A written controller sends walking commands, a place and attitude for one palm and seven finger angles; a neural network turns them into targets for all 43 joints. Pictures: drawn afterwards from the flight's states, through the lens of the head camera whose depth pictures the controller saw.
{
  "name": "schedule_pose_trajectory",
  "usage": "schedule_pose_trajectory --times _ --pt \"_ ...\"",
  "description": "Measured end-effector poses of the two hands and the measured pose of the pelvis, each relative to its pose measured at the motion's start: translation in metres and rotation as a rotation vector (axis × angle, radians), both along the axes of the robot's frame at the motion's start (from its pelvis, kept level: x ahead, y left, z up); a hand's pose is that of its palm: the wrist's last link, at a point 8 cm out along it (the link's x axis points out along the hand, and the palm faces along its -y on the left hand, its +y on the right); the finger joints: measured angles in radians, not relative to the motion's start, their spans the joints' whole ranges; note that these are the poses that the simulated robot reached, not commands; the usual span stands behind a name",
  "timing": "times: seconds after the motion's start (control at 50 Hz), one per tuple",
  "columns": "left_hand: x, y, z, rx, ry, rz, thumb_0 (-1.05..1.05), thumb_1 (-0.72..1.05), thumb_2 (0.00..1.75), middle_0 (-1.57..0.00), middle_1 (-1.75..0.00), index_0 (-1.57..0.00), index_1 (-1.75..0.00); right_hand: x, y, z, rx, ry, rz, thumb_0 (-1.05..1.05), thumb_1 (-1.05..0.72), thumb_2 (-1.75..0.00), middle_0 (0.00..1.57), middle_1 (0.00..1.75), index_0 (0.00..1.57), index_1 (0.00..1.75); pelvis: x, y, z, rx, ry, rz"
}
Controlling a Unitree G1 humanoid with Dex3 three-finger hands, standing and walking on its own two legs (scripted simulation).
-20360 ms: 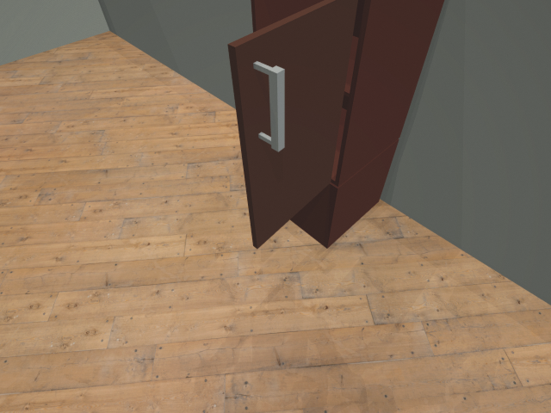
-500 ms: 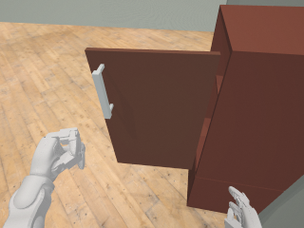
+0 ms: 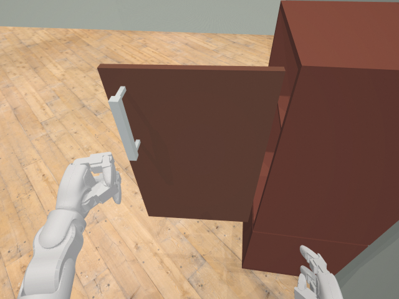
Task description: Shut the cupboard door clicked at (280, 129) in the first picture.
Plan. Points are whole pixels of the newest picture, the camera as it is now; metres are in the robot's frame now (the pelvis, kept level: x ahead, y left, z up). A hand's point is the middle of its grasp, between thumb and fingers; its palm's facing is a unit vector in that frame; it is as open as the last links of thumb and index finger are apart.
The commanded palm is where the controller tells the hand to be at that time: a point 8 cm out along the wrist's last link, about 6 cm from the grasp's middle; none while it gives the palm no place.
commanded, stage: bring the fist close to the handle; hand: left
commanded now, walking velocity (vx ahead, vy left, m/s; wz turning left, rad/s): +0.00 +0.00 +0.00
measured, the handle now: (127, 125) +0.44 +0.20 +0.13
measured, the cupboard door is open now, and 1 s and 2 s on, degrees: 94 94 77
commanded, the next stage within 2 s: push the door shut along its arc in 0.90 s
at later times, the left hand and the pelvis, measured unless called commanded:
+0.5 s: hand (125, 151) +0.35 +0.18 +0.14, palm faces +0.03 -1.00 -0.04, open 3.1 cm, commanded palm +0.32 +0.22 +0.14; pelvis +0.00 +0.00 +0.00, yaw +0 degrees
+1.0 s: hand (125, 154) +0.34 +0.18 +0.14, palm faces +0.03 -1.00 -0.03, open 3.1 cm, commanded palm +0.31 +0.22 +0.14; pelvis +0.00 +0.00 +0.00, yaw -1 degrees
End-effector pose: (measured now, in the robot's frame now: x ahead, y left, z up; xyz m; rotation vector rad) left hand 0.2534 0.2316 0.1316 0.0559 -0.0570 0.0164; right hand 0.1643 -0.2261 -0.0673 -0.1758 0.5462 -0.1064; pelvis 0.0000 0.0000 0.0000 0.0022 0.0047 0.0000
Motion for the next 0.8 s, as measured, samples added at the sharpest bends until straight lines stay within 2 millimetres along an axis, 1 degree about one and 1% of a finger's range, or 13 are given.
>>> schedule_pose_trajectory --times 0.06,0.1,0.14,0.24,0.28,0.38,0.44,0.48,0.52,0.56,0.62,0.7,0.8 --pt "0.006 0.003 0.009 0.006 -0.051 0.023 0.02 0.89 0.90 -1.30 -1.50 -1.30 -1.50 0.001 0.002 -0.001 0.002 0.009 0.008 0.01 -0.90 -0.90 0.20 0.30 0.20 0.30 0.002 0.001 0.000 -0.001 -0.001 0.000" --pt "0.011 0.002 0.011 0.009 -0.056 0.025 0.01 0.89 0.90 -1.30 -1.50 -1.30 -1.50 0.003 0.004 -0.002 0.006 0.016 0.011 0.01 -0.90 -0.90 0.20 0.30 0.20 0.30 0.002 0.002 0.000 -0.002 -0.002 0.002" --pt "0.017 0.000 0.010 0.008 -0.037 0.015 0.01 0.89 0.90 -1.30 -1.50 -1.30 -1.50 0.004 0.005 -0.003 0.011 0.024 0.011 0.01 -0.90 -0.90 0.20 0.30 0.20 0.30 0.003 0.003 0.000 -0.003 -0.003 0.004" --pt "0.033 -0.008 -0.002 0.001 0.044 -0.014 0.01 0.90 0.90 -1.30 -1.50 -1.30 -1.50 0.004 0.007 -0.007 0.017 0.050 0.003 0.01 -0.90 -0.90 0.21 0.30 0.20 0.30 0.002 0.004 0.001 -0.002 0.003 0.003" --pt "0.040 -0.007 -0.003 -0.003 0.049 -0.008 0.01 0.89 0.90 -1.30 -1.50 -1.30 -1.50 0.003 0.007 -0.007 0.013 0.063 0.001 0.01 -0.90 -0.90 0.21 0.30 0.20 0.30 0.002 0.004 0.001 0.000 0.006 0.000" --pt "0.056 0.001 0.008 -0.006 -0.008 0.032 0.02 0.89 0.90 -1.30 -1.50 -1.30 -1.50 -0.001 0.004 -0.008 0.005 0.089 -0.007 0.01 -0.90 -0.90 0.21 0.30 0.20 0.30 0.004 0.002 0.002 -0.001 0.010 -0.005" --pt "0.066 0.003 0.015 -0.002 -0.023 0.032 0.01 0.89 0.90 -1.30 -1.50 -1.30 -1.50 -0.004 0.001 -0.010 0.006 0.102 -0.015 0.01 -0.90 -0.90 0.21 0.30 0.20 0.30 0.004 0.002 0.002 -0.003 0.012 -0.002" --pt "0.072 0.001 0.014 -0.007 -0.007 0.018 0.01 0.90 0.90 -1.30 -1.50 -1.30 -1.50 -0.006 -0.001 -0.012 0.006 0.116 -0.022 0.01 -0.90 -0.90 0.21 0.30 0.20 0.30 0.005 0.003 0.002 -0.004 0.016 -0.001" --pt "0.077 -0.002 0.009 -0.016 0.026 0.004 0.01 0.90 0.90 -1.30 -1.50 -1.30 -1.50 -0.009 -0.003 -0.013 0.006 0.131 -0.033 0.01 -0.90 -0.90 0.21 0.30 0.20 0.30 0.005 0.003 0.002 -0.003 0.020 -0.001" --pt "0.079 -0.004 0.003 -0.023 0.053 -0.004 0.01 0.90 0.90 -1.30 -1.50 -1.30 -1.50 -0.013 -0.006 -0.014 0.005 0.142 -0.046 0.01 -0.90 -0.90 0.21 0.30 0.20 0.30 0.005 0.003 0.002 -0.002 0.024 -0.005" --pt "0.077 -0.007 -0.002 -0.026 0.055 -0.001 0.01 0.90 0.90 -1.30 -1.50 -1.29 -1.50 -0.017 -0.009 -0.013 0.005 0.147 -0.061 0.01 -0.90 -0.90 0.21 0.30 0.20 0.30 0.005 0.003 0.003 -0.001 0.025 -0.015" --pt "0.070 -0.007 0.003 -0.020 0.003 0.015 0.02 0.90 0.90 -1.30 -1.50 -1.29 -1.50 -0.020 -0.010 -0.013 0.003 0.148 -0.062 0.01 -0.90 -0.90 0.20 0.30 0.20 0.30 0.005 0.003 0.003 0.000 0.020 -0.019" --pt "0.068 0.001 0.007 -0.011 -0.008 0.037 0.01 0.89 0.90 -1.30 -1.50 -1.30 -1.50 -0.021 -0.009 -0.013 0.004 0.155 -0.053 0.01 -0.90 -0.90 0.20 0.30 0.20 0.30 0.002 0.001 0.003 -0.002 0.010 -0.013"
